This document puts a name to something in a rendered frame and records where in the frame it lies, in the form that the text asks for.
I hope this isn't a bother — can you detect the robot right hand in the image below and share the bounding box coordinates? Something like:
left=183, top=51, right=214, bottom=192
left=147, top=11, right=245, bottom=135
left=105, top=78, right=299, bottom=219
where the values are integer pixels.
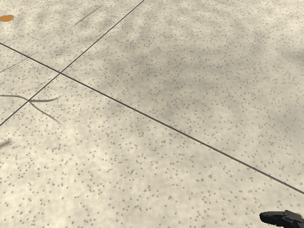
left=259, top=210, right=304, bottom=228

